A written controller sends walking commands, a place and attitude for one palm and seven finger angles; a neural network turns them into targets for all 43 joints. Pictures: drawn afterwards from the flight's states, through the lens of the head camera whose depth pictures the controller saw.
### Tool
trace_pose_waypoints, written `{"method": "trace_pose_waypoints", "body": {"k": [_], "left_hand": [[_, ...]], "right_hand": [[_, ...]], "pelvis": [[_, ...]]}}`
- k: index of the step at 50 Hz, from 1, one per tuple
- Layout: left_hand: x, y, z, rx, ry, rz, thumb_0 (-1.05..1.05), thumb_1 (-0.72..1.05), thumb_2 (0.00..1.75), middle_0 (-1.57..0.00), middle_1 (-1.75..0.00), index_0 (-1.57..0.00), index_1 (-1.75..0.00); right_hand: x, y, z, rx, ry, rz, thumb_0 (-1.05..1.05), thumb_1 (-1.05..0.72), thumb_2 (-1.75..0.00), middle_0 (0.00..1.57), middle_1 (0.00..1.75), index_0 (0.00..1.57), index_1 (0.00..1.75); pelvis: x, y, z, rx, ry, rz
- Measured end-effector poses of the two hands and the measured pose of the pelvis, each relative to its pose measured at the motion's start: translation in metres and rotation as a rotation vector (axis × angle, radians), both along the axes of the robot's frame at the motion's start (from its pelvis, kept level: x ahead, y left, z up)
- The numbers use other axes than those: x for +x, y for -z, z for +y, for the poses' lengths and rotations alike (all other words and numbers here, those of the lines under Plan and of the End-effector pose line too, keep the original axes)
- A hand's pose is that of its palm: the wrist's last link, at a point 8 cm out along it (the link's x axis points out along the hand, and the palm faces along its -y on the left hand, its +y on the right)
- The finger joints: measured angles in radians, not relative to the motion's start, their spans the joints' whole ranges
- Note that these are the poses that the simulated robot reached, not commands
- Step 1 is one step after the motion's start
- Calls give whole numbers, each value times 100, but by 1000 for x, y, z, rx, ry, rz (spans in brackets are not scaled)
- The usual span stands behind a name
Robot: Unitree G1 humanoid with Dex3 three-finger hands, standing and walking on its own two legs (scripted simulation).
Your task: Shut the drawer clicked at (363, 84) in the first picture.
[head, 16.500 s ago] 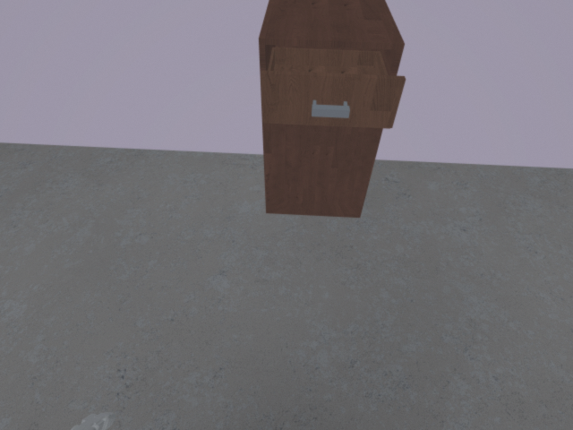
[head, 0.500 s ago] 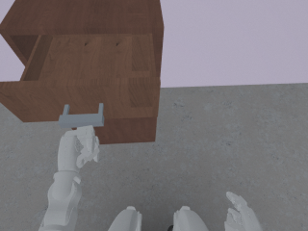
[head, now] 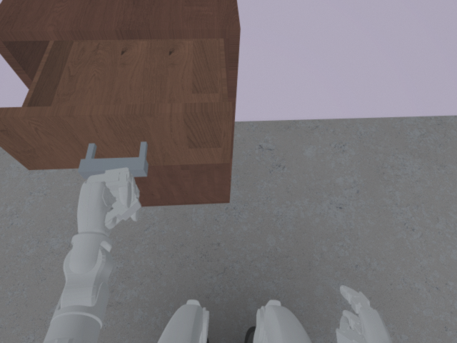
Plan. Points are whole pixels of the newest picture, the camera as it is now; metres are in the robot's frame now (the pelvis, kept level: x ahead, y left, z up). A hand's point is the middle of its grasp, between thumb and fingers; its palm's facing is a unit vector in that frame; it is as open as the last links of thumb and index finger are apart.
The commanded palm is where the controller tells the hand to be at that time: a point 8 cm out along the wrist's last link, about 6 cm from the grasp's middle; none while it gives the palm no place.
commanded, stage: push the drawer shut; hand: left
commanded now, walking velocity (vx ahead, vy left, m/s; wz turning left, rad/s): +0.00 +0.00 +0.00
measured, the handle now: (116, 157) +0.41 +0.23 +0.04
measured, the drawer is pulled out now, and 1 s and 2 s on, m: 0.18 0.05 0.00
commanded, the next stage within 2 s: pull the fist back off the drawer in 1.82 s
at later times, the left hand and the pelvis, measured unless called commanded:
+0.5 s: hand (137, 166) +0.40 +0.19 +0.03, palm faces +0.09 -1.00 -0.03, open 3.0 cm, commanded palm +0.39 +0.24 +0.04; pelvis -0.02 +0.00 +0.00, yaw -1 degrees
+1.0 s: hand (142, 136) +0.47 +0.19 +0.03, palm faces +0.10 -0.99 -0.02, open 3.1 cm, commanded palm +0.45 +0.24 +0.04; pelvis -0.01 +0.02 +0.00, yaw -2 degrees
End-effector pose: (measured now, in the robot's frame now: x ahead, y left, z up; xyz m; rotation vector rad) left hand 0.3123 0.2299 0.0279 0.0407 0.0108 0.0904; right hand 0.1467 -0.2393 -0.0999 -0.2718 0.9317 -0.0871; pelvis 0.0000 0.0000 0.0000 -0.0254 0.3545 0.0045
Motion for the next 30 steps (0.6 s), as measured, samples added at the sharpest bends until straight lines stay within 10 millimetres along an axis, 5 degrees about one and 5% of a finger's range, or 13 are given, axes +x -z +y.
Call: {"method": "trace_pose_waypoints", "body": {"k": [30], "left_hand": [[76,-2,12,-9,-2,-7,0,76,91,-140,-160,-140,-160]], "right_hand": [[-84,7,-12,-46,96,162,1,-91,-90,20,30,20,30]], "pelvis": [[-18,3,6,-7,14,25]]}}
